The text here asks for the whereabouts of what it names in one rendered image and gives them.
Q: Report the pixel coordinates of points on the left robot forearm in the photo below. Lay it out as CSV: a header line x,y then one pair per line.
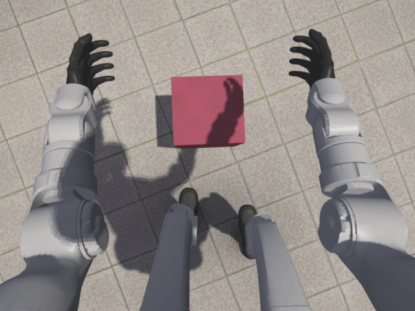
x,y
67,171

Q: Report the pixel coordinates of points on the robot left hand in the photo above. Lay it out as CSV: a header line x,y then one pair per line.
x,y
80,69

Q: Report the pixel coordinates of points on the right robot upper arm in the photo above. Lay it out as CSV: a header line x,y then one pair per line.
x,y
369,235

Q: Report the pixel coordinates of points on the robot left foot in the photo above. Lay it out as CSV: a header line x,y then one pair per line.
x,y
189,197

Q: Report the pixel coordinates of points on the robot right hand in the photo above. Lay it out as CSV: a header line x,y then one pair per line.
x,y
321,65

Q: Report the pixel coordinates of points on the right robot forearm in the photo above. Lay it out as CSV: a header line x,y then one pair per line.
x,y
346,168

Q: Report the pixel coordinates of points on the left robot thigh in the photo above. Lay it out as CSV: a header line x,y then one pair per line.
x,y
168,284

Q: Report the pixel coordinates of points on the left robot upper arm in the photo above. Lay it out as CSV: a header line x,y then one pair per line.
x,y
59,243

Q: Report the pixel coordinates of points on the carton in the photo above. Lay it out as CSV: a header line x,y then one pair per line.
x,y
207,111

